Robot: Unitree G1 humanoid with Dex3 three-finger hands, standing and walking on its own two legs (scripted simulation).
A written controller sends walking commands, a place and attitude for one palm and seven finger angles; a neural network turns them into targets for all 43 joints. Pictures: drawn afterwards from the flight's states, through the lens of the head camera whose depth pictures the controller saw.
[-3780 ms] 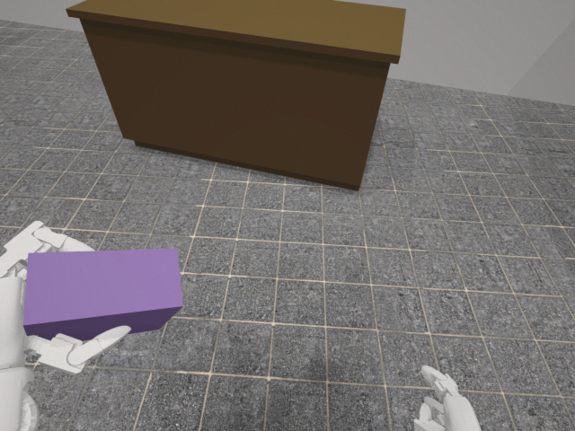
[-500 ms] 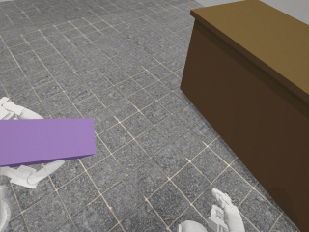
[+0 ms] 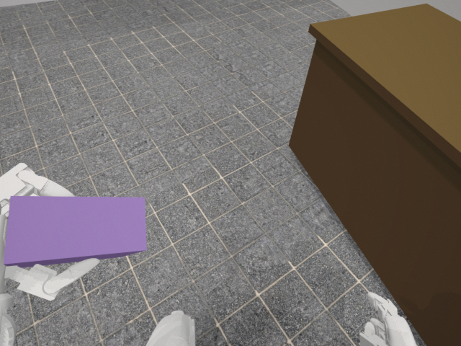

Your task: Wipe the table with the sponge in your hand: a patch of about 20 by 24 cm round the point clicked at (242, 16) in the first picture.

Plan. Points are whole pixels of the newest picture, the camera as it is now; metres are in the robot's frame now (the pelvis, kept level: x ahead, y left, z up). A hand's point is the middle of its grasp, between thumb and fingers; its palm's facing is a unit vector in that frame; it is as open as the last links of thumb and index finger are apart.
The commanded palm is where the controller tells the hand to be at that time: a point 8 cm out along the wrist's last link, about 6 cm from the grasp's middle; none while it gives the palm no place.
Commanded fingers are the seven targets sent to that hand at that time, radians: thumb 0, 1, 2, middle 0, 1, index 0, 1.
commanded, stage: walk to a spot facing it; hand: left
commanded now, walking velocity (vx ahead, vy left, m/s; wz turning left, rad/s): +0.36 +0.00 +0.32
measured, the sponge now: (97, 231) +0.23 +0.18 +0.15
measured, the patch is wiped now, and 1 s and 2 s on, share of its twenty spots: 0.00 0.00 0.00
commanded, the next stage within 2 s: turn to face it in 0.84 s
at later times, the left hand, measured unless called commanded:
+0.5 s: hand (38, 148) +0.32 +0.26 +0.20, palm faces +0.44 -0.77 -0.46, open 10.4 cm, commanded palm +0.28 +0.31 +0.18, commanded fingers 0.00 0.10 1.30 -1.20 -1.60 -1.20 -1.60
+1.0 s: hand (79, 110) +0.42 +0.25 +0.18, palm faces +0.50 -0.69 -0.53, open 10.4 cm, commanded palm +0.36 +0.29 +0.18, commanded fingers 0.00 0.10 1.30 -1.20 -1.60 -1.20 -1.60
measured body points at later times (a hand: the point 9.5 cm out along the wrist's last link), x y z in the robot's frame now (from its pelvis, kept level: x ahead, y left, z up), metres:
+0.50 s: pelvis +0.13 +0.02 +0.01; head +0.16 +0.02 +0.46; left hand +0.29 +0.30 +0.23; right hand +0.32 -0.15 -0.09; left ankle +0.13 +0.13 -0.74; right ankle +0.20 -0.13 -0.69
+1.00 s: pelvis +0.25 -0.02 +0.00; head +0.31 -0.01 +0.44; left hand +0.39 +0.29 +0.21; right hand +0.44 -0.26 -0.10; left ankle +0.31 +0.13 -0.71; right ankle +0.22 -0.11 -0.74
